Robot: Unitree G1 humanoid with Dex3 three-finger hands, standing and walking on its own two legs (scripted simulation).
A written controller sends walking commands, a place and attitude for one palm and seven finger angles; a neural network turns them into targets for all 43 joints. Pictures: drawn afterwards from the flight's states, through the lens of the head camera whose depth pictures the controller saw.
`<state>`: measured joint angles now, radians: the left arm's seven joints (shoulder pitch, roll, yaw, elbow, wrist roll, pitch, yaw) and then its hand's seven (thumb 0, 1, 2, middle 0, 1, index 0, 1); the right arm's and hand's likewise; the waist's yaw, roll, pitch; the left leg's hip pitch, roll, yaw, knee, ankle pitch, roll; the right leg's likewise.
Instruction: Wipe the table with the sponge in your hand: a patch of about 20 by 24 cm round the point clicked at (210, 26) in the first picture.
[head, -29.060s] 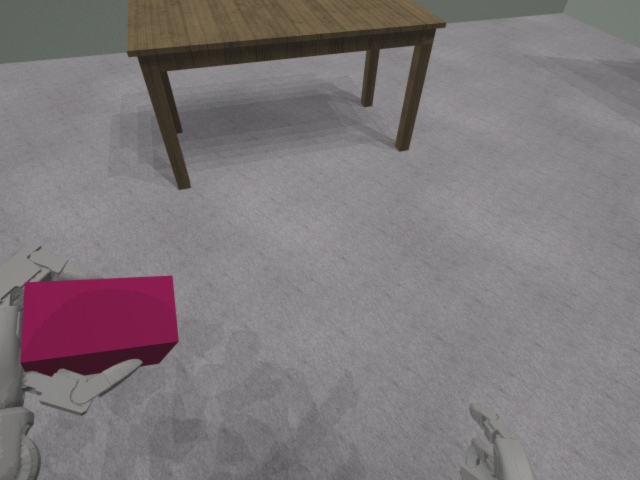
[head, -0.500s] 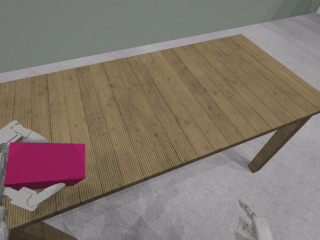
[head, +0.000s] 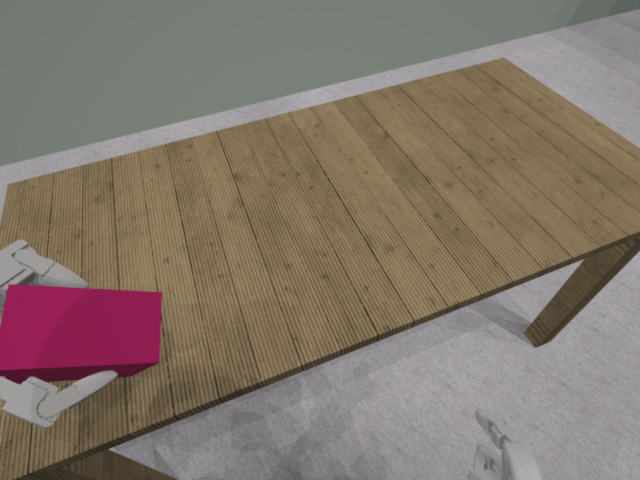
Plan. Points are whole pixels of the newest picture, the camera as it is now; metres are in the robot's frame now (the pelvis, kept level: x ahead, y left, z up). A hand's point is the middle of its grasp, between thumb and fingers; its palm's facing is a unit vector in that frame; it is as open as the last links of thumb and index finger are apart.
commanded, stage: shuffle to correct the standing spot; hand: left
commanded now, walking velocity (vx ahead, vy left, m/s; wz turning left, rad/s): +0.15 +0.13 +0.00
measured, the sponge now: (102, 337) +0.22 +0.21 +0.15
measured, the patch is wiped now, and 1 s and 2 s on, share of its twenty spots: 0.00 0.00 0.00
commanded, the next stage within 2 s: come to a stop and stand still in 0.14 s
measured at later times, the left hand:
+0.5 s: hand (5, 298) +0.24 +0.29 +0.18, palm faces +0.34 -0.81 -0.47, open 10.3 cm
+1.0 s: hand out of the picture +0.19 +0.29 +0.16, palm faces +0.24 -0.88 -0.41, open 10.3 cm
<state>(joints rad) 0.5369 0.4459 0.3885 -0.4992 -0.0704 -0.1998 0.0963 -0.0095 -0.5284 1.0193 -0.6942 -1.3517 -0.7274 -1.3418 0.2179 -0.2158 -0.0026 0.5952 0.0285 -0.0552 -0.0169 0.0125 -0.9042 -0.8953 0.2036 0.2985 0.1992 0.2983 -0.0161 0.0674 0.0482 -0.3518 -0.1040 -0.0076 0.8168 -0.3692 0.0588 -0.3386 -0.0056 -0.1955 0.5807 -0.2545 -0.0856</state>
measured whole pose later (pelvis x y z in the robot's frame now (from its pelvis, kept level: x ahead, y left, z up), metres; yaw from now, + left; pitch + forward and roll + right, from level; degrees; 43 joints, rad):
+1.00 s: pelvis -0.04 +0.07 +0.01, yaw -4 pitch -3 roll +0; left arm 0.46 0.37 0.31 -0.45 -0.04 -0.21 0.08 -0.01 -0.53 1.02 -0.69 -1.35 -0.73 -1.34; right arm 0.24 -0.21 0.00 0.59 0.03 -0.17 -0.03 0.01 -0.91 -0.90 0.20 0.30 0.20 0.30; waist 0.00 -0.01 0.09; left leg -0.22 0.06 0.10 0.49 -0.22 -0.01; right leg -0.29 -0.07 -0.07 0.47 -0.16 0.02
